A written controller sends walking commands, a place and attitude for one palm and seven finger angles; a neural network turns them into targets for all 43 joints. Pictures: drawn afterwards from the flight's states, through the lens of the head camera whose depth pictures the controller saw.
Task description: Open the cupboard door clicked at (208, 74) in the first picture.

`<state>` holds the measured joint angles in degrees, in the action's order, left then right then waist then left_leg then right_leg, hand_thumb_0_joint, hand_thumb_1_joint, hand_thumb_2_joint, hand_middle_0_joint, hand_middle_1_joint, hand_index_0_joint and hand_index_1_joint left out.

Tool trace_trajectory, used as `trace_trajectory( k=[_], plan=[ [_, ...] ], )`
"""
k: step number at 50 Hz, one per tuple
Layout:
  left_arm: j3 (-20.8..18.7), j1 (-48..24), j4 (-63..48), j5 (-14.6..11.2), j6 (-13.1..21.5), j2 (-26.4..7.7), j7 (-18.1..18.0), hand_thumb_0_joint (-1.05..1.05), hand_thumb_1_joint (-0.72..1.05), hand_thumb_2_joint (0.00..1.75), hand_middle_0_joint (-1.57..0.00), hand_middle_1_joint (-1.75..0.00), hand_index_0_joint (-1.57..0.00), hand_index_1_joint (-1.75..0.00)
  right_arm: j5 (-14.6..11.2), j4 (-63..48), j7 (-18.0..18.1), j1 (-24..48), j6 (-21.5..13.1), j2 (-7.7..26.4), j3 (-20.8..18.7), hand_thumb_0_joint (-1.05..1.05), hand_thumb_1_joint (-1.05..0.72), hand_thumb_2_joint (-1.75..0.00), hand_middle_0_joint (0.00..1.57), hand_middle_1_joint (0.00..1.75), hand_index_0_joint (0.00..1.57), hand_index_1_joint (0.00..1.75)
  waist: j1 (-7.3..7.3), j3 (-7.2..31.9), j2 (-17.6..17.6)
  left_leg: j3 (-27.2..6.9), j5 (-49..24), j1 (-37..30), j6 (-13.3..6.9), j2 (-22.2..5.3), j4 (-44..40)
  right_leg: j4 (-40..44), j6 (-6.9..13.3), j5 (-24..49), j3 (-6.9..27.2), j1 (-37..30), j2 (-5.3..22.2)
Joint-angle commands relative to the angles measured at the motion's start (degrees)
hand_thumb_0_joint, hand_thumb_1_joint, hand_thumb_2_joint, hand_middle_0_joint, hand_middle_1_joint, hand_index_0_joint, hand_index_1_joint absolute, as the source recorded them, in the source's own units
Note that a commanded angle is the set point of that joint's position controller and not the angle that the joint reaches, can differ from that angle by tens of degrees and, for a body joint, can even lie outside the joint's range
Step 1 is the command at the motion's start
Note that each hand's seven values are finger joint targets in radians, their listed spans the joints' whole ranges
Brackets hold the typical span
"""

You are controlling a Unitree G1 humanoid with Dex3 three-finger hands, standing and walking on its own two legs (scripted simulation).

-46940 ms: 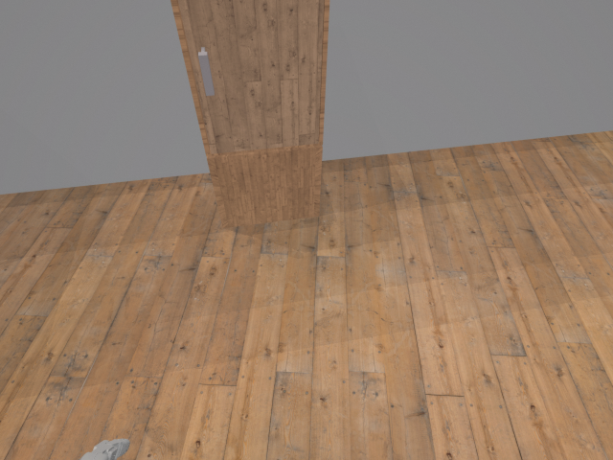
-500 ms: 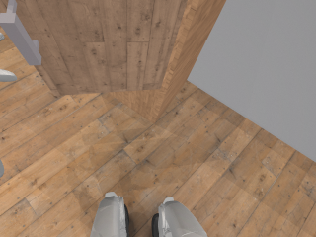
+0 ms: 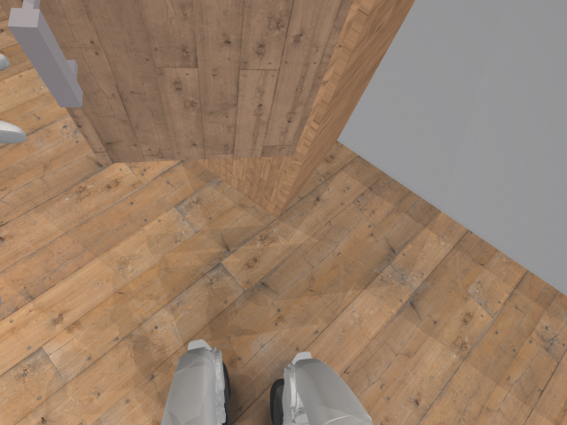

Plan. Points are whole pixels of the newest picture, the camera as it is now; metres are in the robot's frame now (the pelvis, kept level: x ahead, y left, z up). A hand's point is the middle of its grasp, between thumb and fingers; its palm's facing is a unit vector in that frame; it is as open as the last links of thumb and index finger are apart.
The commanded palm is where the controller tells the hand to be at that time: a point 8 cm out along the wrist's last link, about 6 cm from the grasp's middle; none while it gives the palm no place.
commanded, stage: move the hooked fingers beside the handle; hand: left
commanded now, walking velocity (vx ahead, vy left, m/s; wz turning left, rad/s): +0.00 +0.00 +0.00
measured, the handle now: (53, 49) +0.57 +0.26 +0.08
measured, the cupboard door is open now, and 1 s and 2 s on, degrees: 43 43 43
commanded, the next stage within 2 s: slide the fingers in behind the handle in 0.30 s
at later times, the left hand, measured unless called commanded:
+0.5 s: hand out of the picture +0.51 +0.32 +0.08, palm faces +0.10 -0.99 -0.01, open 13.9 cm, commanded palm +0.50 +0.33 +0.07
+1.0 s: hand (28, 81) +0.52 +0.28 +0.07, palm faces +0.10 -0.99 -0.02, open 13.9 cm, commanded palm +0.50 +0.30 +0.07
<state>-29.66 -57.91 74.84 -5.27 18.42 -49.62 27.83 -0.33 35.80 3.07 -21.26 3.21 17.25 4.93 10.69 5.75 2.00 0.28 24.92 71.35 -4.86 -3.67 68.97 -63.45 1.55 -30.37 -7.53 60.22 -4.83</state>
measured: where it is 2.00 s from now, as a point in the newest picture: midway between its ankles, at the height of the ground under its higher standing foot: outside the picture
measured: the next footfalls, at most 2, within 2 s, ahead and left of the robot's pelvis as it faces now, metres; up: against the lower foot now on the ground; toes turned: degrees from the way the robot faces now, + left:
none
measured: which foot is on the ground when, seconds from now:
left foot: down 0.00-1.00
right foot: down 0.00-1.00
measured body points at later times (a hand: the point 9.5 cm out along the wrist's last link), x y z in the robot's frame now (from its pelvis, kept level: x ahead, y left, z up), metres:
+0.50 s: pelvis +0.00 +0.01 +0.00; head +0.16 +0.06 +0.42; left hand +0.50 +0.37 +0.09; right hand +0.00 -0.26 -0.09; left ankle +0.06 +0.07 -0.63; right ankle -0.01 -0.12 -0.63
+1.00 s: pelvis +0.00 -0.01 +0.00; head +0.16 +0.04 +0.42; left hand +0.51 +0.33 +0.08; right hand +0.00 -0.28 -0.09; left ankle +0.06 +0.07 -0.63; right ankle -0.01 -0.12 -0.63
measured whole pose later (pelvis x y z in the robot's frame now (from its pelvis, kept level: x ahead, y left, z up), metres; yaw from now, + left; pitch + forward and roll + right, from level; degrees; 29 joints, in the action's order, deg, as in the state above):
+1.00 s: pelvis +0.00 -0.01 +0.00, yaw +0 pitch +26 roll -7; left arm -28.7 -55.2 71.0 -5.3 20.2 -42.8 21.8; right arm 0.5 36.4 1.9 -21.8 3.6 16.5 4.2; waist 10.9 6.1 2.4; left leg 0.8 24.9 70.0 -4.3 -3.8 68.1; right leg -63.4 2.0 -30.5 -6.8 59.6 -5.0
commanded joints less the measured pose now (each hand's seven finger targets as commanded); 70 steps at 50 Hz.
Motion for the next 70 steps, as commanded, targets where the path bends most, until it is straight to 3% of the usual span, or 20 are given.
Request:
trace_trajectory(
  k=[1,5,9,10,12,14,17,20,23,27,29,31,33,38,42,48,52,56,66,70],
  plan=[
    [-2.7,-22.3,-12.1,-1.3,3.9,-17.5,-0.2,0.0,-0.5,0.3,-0.3,-1.2,-0.3,-1.2,0.1,-1.5,1.2,-11.5,-0.3,13.2,-4.5,0.0,-0.9,-0.9,0.2,0.3,0.2,0.3,1.08,29.1,14.0,-11.1,-18.9,-41.4,3.4,-1.4,-7.1,6.6,0.4,11.3,3.5,7.2,-0.2],
    [-4.2,-24.0,-14.6,-0.5,5.4,-19.5,-1.7,0.0,-0.5,0.3,-0.3,-1.2,-0.3,-1.2,0.5,-1.5,0.8,-11.5,-0.5,13.2,-4.6,0.0,-0.9,-0.9,0.2,0.3,0.2,0.3,0.5,31.5,16.8,-12.0,-20.6,-44.1,4.1,-1.7,-6.8,5.7,0.5,11.6,3.4,8.4,-0.1],
    [-3.2,-24.2,-16.4,0.2,5.3,-18.0,-2.6,0.0,-0.5,0.3,-0.3,-1.2,-0.3,-1.2,0.7,-1.3,0.4,-11.7,0.0,13.1,-4.7,0.0,-0.9,-0.9,0.2,0.3,0.2,0.3,0.09,32.8,20.0,-13.7,-23.1,-48.6,5.5,-2.3,-7.8,5.3,0.6,11.7,2.7,10.6,0.0],
    [-2.4,-22.9,-15.6,0.1,4.8,-16.4,-2.5,0.0,-0.5,0.3,-0.3,-1.2,-0.3,-1.2,0.7,-1.4,0.2,-11.7,0.2,13.0,-4.8,0.0,-0.9,-0.9,0.2,0.3,0.2,0.3,0.23,32.9,18.9,-13.8,-22.7,-48.6,5.4,-2.3,-7.9,5.6,0.5,11.7,2.7,10.4,-0.1],
    [-4.4,-20.5,-14.6,-0.1,3.7,-18.4,-2.3,0.0,-0.5,0.3,-0.3,-1.2,-0.3,-1.2,0.6,-1.6,0.3,-12.1,0.4,13.2,-4.8,0.0,-0.9,-0.9,0.2,0.3,0.2,0.3,-0.32,32.9,16.5,-13.0,-23.2,-47.0,4.8,-2.0,-7.9,6.1,0.4,12.5,2.7,7.7,-0.2],
    [-3.1,-20.4,-15.8,-0.5,3.6,-16.6,-1.8,0.0,-0.5,0.3,-0.3,-1.2,-0.3,-1.2,0.5,-1.7,0.2,-12.2,0.6,13.1,-5.0,0.0,-0.9,-0.9,0.2,0.3,0.2,0.3,-0.12,33.9,17.0,-13.1,-24.3,-48.4,4.9,-2.2,-8.1,6.3,0.3,12.7,2.7,8.3,-0.2],
    [-1.8,-22.3,-15.7,-0.6,3.4,-14.9,-2.0,0.0,-0.5,0.3,-0.3,-1.2,-0.3,-1.2,0.5,-1.2,0.2,-12.0,0.7,12.8,-4.9,0.0,-0.9,-0.9,0.2,0.3,0.2,0.3,0.81,29.9,15.2,-13.4,-19.9,-46.5,4.6,-2.2,-9.1,7.0,0.3,11.4,2.6,8.5,-0.3],
    [-2.3,-22.3,-17.5,-0.9,4.8,-14.7,-2.5,0.0,-0.5,0.3,-0.3,-1.2,-0.3,-1.2,0.7,-1.0,0.3,-12.3,0.5,12.8,-5.2,0.0,-0.9,-0.9,0.2,0.3,0.2,0.3,0.47,31.7,16.2,-13.8,-21.2,-48.4,4.9,-2.2,-9.3,6.9,0.5,11.6,2.7,8.7,-0.2],
    [-0.4,-20.5,-14.9,-1.5,5.0,-10.8,-2.8,0.0,-0.5,0.3,-0.3,-1.2,-0.3,-1.2,0.7,-0.8,0.0,-12.1,0.3,12.3,-5.1,0.0,-0.9,-0.9,0.2,0.3,0.2,0.3,0.89,28.5,15.0,-13.8,-19.0,-47.2,4.8,-2.1,-9.9,7.2,0.6,10.9,2.6,9.6,-0.2],
    [0.1,-19.4,-11.4,-1.2,3.5,-11.2,-3.3,0.0,-0.5,0.3,-0.3,-1.2,-0.3,-1.2,0.3,-1.3,0.2,-11.7,0.3,12.7,-4.8,0.0,-0.9,-0.9,0.2,0.3,0.2,0.3,0.98,25.2,12.8,-12.5,-13.4,-42.1,3.8,-1.6,-10.6,7.9,0.4,9.3,3.0,7.9,0.1],
    [-0.8,-21.2,-14.2,-0.9,4.4,-12.5,-4.0,0.0,-0.5,0.3,-0.3,-1.2,-0.3,-1.2,0.6,-1.3,0.2,-11.9,0.1,12.7,-5.0,0.0,-0.9,-0.9,0.2,0.3,0.2,0.3,0.4,27.8,15.4,-12.7,-16.0,-44.6,4.2,-1.7,-10.5,7.5,0.6,10.2,3.1,7.9,0.2],
    [-1.0,-20.7,-15.8,-0.8,5.2,-12.2,-4.7,0.0,-0.5,0.3,-0.3,-1.2,-0.3,-1.2,0.8,-1.4,0.0,-11.8,0.1,12.4,-5.1,0.0,-0.9,-0.9,0.2,0.3,0.2,0.3,0.12,29.4,14.9,-12.5,-16.8,-45.3,4.3,-1.7,-10.0,7.4,0.6,10.7,3.3,7.4,0.2],
    [-1.1,-22.5,-16.9,-0.9,6.5,-11.9,-5.5,0.0,-0.5,0.3,-0.3,-1.2,-0.3,-1.2,0.9,-1.1,-0.1,-11.7,-0.1,12.3,-5.1,0.0,-0.9,-0.9,0.2,0.3,0.2,0.3,0.84,29.5,14.8,-12.7,-17.3,-45.3,4.2,-1.7,-9.4,7.0,0.6,11.0,3.3,7.8,0.1],
    [-1.3,-21.9,-16.5,-1.0,6.9,-11.4,-6.1,0.0,-0.5,0.3,-0.3,-1.2,-0.3,-1.2,0.9,-1.1,-0.3,-11.5,-0.2,12.1,-5.0,0.0,-0.9,-0.9,0.2,0.3,0.2,0.3,0.27,30.4,14.8,-11.3,-17.6,-43.5,3.7,-1.3,-8.7,7.1,0.5,11.3,3.8,5.1,0.0],
    [-0.2,-20.6,-14.4,-0.5,5.2,-11.0,-6.1,0.0,-0.5,0.3,-0.3,-1.2,-0.3,-1.2,0.5,-1.2,-0.2,-11.3,0.3,12.0,-4.9,0.0,-0.9,-0.9,0.2,0.3,0.2,0.3,0.75,29.0,13.1,-9.7,-17.4,-40.4,3.1,-1.1,-8.1,7.9,0.1,11.9,4.3,3.2,0.0],
    [-0.6,-21.0,-17.9,-1.4,6.3,-9.9,-6.4,0.0,-0.5,0.3,-0.3,-1.2,-0.3,-1.2,0.7,-0.9,-0.5,-11.9,0.1,11.5,-5.2,0.0,-0.9,-0.9,0.2,0.3,0.2,0.3,0.32,32.2,13.6,-9.4,-22.4,-42.6,3.0,-1.0,-7.1,7.5,0.3,14.9,4.6,1.8,-0.3],
    [-0.3,-18.7,-15.6,-1.9,5.8,-8.6,-6.5,0.0,-0.5,0.3,-0.3,-1.2,-0.3,-1.2,0.4,-0.6,-0.7,-11.6,0.3,11.3,-5.2,0.0,-0.9,-0.9,0.2,0.3,0.2,0.3,0.65,29.5,10.6,-7.9,-21.2,-38.6,2.4,-0.6,-6.7,8.3,-0.2,15.9,5.2,-0.8,-0.3],
    [-0.3,-17.3,-16.6,-1.6,5.8,-8.1,-6.9,0.0,-0.5,0.3,-0.3,-1.2,-0.3,-1.2,0.4,-0.8,-0.9,-11.6,0.4,10.9,-5.4,0.0,-0.9,-0.9,0.2,0.3,0.2,0.3,-0.54,30.4,12.2,-7.5,-22.5,-39.3,2.6,-0.5,-6.9,8.0,0.0,16.9,5.2,-1.6,-0.2],
    [1.5,-19.4,-16.8,-1.7,7.1,-4.8,-8.8,0.0,-0.5,0.3,-0.3,-1.2,-0.3,-1.2,0.4,-0.5,-1.3,-11.1,0.1,10.4,-5.5,0.0,-0.9,-0.9,0.2,0.3,0.2,0.3,0.53,28.1,10.6,-7.2,-19.5,-37.4,2.4,-0.3,-6.8,8.3,-0.1,15.3,5.6,-1.4,-0.2],
    [1.0,-18.7,-18.4,-1.5,7.9,-4.8,-9.4,0.0,-0.5,0.3,-0.3,-1.2,-0.3,-1.2,0.6,-0.4,-1.4,-11.2,0.0,10.4,-5.8,0.0,-0.9,-0.9,0.2,0.3,0.2,0.3,-0.34,31.5,12.5,-7.4,-22.6,-40.6,2.7,-0.2,-6.9,7.8,0.2,17.2,5.5,-1.9,-0.2]
  ],
)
